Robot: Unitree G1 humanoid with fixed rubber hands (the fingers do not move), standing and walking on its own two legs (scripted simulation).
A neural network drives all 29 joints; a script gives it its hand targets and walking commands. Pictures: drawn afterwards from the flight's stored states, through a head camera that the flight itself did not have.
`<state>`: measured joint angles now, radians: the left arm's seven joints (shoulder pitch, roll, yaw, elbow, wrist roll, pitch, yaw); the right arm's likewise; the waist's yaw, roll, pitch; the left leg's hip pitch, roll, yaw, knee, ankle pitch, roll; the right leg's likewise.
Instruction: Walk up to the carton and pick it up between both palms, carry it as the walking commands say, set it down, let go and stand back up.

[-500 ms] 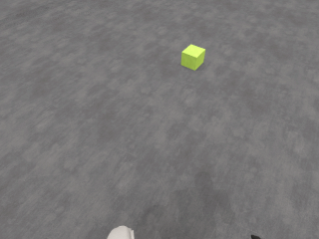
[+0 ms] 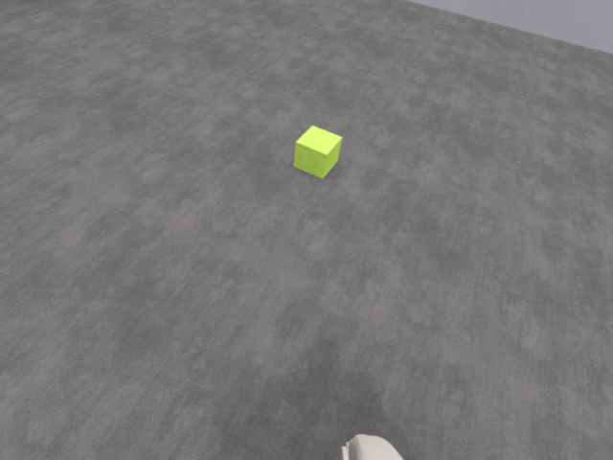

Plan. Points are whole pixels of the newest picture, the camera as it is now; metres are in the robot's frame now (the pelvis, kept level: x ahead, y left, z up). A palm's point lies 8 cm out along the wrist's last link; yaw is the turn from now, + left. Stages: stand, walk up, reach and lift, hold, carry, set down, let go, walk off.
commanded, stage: walk up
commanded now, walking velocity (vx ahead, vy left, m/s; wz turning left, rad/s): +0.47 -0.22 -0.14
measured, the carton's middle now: (317, 151) +1.60 -0.18 -0.70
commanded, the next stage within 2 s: none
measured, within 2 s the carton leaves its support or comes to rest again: neither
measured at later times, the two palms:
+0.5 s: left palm (202, 410) +0.22 +0.14 -0.12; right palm (495, 343) +0.33 -0.35 -0.13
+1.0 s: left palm (208, 249) +0.54 +0.18 -0.15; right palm (456, 275) +0.45 -0.31 -0.11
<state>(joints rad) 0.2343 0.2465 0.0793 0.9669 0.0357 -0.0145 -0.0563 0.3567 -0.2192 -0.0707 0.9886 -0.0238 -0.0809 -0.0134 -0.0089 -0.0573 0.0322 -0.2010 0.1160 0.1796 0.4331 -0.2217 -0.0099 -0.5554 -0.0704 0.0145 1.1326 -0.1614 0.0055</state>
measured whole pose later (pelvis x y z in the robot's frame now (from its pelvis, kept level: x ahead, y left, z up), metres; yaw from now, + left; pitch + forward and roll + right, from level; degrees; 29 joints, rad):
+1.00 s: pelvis +0.50 -0.06 +0.00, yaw -1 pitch +0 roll -3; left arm 0.23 0.23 0.07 1.04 0.04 -0.01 -0.03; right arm 0.39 -0.19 -0.05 1.04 -0.02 -0.08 0.00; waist -0.02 -0.04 0.05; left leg -0.18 0.06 0.15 0.40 -0.22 0.04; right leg -0.55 -0.12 -0.03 1.13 -0.15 0.04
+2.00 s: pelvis +0.98 -0.11 +0.00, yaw -2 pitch +0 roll -2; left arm 0.30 0.22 0.08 1.06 0.03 -0.04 0.00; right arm 0.22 -0.19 -0.06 1.00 -0.02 -0.07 -0.01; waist 0.01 -0.04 0.07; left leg -0.31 0.09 0.15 0.48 -0.18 0.02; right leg -0.42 -0.09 -0.06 1.17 -0.32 0.03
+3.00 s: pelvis +1.18 -0.15 +0.00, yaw -2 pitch -1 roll +0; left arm 0.32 0.16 0.01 1.10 0.01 0.00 0.04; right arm 0.20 -0.15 -0.01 1.09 0.00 -0.02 -0.02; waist 0.00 -0.04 0.03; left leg -0.20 0.00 0.11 0.35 -0.13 0.03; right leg -0.08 -0.09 -0.08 0.35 -0.24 0.06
